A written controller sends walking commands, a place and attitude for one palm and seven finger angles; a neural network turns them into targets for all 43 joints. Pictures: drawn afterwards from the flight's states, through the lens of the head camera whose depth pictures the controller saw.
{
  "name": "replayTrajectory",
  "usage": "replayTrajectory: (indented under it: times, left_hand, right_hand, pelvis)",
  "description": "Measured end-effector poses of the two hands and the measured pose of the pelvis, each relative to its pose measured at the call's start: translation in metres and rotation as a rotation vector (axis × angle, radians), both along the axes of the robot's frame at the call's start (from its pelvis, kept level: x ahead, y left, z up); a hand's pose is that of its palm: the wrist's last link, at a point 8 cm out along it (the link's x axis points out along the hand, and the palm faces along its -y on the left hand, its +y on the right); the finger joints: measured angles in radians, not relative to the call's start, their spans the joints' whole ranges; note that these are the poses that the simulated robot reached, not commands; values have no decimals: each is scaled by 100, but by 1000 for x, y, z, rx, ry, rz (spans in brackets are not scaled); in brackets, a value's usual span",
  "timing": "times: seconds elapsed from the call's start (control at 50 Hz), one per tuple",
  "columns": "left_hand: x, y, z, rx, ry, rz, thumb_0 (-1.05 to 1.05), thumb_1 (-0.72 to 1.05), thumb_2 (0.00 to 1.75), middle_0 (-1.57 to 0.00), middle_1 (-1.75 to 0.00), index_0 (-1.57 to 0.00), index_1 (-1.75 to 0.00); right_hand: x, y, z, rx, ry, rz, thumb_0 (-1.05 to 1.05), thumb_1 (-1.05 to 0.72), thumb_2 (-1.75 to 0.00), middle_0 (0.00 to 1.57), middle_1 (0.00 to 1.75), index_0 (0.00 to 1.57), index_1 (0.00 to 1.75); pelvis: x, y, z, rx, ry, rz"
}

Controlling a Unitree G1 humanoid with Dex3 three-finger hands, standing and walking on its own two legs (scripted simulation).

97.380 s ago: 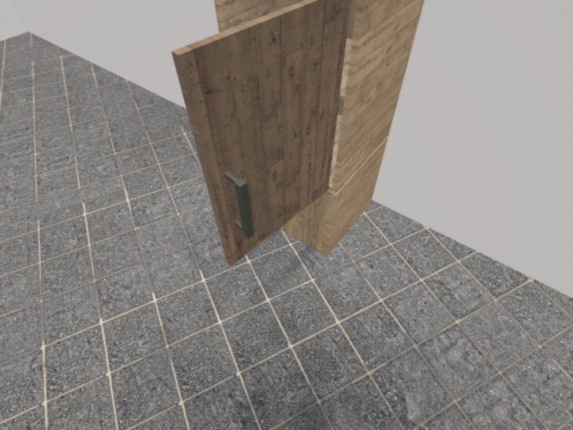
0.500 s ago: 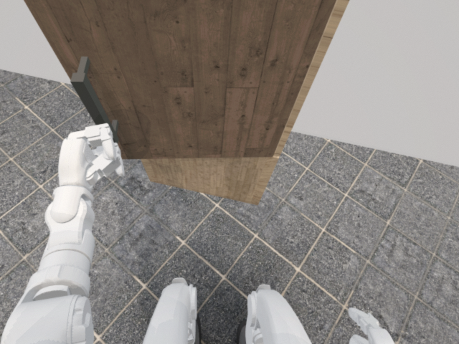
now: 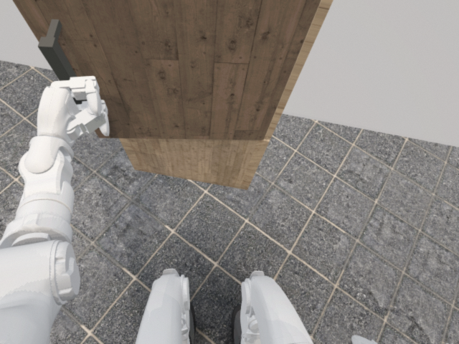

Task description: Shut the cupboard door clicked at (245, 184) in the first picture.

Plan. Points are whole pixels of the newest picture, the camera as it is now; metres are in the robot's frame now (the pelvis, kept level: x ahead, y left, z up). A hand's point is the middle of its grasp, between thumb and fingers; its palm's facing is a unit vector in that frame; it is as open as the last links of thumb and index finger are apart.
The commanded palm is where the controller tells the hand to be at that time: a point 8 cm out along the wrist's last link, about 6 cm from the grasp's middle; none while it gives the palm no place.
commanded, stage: push the door shut along its arc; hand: left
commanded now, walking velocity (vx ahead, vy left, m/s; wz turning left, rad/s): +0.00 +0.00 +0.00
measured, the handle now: (75, 78) +0.55 +0.25 +0.05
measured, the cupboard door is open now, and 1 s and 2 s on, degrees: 11 0 0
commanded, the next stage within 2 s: pull the fist back off the door in 1.10 s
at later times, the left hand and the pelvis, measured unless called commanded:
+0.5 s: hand (130, 82) +0.55 +0.16 +0.05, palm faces -0.20 -0.98 -0.04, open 3.1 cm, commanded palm +0.55 +0.19 +0.04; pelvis +0.00 +0.00 -0.01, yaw -2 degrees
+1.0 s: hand (136, 65) +0.59 +0.15 +0.05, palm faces -0.30 -0.95 -0.04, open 3.0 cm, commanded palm +0.61 +0.15 +0.04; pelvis +0.00 +0.00 -0.03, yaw -3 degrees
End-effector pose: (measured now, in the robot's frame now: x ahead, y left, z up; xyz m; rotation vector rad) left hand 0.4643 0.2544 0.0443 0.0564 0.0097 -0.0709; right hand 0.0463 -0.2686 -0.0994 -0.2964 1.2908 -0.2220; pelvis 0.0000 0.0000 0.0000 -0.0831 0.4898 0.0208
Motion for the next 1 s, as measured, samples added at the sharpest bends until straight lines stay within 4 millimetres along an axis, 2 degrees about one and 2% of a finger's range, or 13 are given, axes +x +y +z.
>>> replayTrajectory:
  times: [0.32,0.62,1.0]
  left_hand:
    - [50,-23,4,-7,11,-80,1,90,90,-130,-150,-130,-150]
    - [95,-44,4,-17,21,-151,1,90,91,-130,-150,-130,-150]
    - [120,-43,5,-7,56,-227,-1,88,94,-130,-150,-130,-150]
  right_hand:
    - [-37,3,2,-20,66,-59,0,-91,-90,20,30,20,30]
    - [-57,6,-3,-24,119,-104,0,-91,-90,20,30,20,30]
    - [-73,4,-7,-70,156,-113,0,-91,-90,20,30,20,30]
  pelvis:
    - [-1,3,-7,-15,41,-14]
    - [0,-1,-19,-22,84,-29]
    - [-3,-4,-33,-40,119,-30]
